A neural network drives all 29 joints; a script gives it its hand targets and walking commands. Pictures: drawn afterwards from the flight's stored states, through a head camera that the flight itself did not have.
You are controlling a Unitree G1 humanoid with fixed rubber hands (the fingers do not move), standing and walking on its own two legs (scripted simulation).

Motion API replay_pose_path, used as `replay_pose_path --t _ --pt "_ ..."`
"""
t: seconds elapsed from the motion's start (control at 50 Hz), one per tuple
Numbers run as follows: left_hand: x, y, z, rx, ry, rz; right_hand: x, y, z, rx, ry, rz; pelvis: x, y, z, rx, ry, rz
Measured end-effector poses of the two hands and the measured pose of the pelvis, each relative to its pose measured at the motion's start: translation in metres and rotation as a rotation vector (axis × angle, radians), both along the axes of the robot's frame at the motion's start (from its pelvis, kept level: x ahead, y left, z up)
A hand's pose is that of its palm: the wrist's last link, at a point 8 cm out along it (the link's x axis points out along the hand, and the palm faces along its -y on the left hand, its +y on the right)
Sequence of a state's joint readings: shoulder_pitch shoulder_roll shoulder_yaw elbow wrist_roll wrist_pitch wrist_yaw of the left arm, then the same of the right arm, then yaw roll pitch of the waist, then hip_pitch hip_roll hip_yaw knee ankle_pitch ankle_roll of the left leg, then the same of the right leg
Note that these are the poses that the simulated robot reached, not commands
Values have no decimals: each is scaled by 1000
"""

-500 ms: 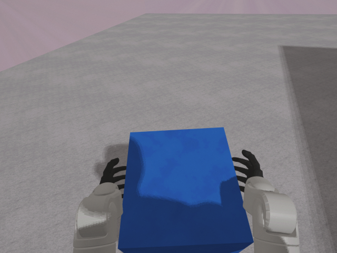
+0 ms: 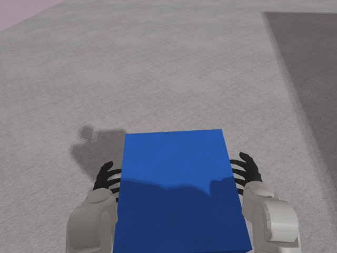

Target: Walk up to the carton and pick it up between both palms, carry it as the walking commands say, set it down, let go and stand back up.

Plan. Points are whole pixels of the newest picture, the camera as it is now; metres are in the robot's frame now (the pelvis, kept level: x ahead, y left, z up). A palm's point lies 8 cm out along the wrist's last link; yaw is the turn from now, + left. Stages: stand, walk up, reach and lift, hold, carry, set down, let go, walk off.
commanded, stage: carry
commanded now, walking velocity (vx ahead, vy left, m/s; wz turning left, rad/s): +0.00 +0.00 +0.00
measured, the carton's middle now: (176, 197) +0.28 -0.02 +0.01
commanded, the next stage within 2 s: none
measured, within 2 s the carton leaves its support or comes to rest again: neither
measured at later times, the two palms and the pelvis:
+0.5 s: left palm (78, 120) +0.51 +0.24 +0.08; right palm (183, 111) +0.52 -0.07 +0.07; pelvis +0.25 +0.08 -0.02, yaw -1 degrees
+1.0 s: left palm (80, 69) +0.81 +0.30 +0.09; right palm (160, 68) +0.80 -0.01 +0.07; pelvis +0.54 +0.16 -0.02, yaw +0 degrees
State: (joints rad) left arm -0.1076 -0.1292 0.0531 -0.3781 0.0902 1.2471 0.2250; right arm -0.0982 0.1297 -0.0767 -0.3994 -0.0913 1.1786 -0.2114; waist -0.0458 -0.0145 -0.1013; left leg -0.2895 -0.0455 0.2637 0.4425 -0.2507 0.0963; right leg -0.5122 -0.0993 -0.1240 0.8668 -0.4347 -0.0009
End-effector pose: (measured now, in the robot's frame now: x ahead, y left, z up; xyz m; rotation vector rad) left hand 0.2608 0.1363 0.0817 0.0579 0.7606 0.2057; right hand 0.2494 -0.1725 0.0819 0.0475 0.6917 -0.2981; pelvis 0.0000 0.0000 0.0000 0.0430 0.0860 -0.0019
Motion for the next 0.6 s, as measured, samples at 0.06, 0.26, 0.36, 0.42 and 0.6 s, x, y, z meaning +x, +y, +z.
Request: replay_pose_path --t 0.06,0.26,0.36,0.42,0.6 --pt "43 2 13 9 -72 -35 34 3 11 9 -72 -34 35 11 -1 0 1 -11" --pt "120 76 15 2 -88 133 167 78 24 -9 -72 141 147 39 -2 -53 -7 71" --pt "155 111 10 -5 -78 202 223 116 21 -12 -60 205 192 61 -5 -63 13 59" --pt "189 118 8 15 -74 182 247 122 8 10 -56 182 217 73 -10 -91 14 29" --pt "314 99 -14 2 -61 3 309 98 -20 -6 -28 3 314 93 -26 -107 8 57"
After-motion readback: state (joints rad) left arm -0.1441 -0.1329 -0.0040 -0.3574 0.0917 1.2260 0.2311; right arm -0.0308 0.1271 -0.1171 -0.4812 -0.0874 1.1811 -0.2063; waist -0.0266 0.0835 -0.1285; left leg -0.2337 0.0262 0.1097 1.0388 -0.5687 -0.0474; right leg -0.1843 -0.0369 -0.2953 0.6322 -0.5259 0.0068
